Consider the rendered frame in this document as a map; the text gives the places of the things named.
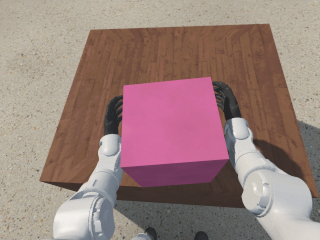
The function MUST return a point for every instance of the robot right forearm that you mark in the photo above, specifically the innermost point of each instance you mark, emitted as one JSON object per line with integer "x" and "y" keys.
{"x": 243, "y": 154}

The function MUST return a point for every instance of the left robot upper arm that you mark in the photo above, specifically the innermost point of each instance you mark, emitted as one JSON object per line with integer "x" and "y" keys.
{"x": 89, "y": 218}

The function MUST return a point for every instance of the carton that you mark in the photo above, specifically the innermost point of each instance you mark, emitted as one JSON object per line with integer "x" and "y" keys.
{"x": 172, "y": 133}

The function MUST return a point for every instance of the robot left forearm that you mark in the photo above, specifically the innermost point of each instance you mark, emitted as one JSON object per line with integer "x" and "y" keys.
{"x": 106, "y": 177}

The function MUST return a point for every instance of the left robot foot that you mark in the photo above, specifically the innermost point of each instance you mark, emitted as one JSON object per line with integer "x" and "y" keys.
{"x": 151, "y": 232}

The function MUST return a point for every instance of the pedestal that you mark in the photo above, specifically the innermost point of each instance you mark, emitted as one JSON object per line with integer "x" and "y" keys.
{"x": 243, "y": 56}

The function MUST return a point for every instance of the right robot hand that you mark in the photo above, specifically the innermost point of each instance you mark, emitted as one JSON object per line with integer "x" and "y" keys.
{"x": 228, "y": 104}

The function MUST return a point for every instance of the left robot hand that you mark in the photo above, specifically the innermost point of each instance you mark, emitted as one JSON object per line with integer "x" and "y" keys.
{"x": 111, "y": 119}

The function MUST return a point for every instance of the right robot upper arm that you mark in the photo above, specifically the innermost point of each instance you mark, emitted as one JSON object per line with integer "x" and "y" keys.
{"x": 282, "y": 204}

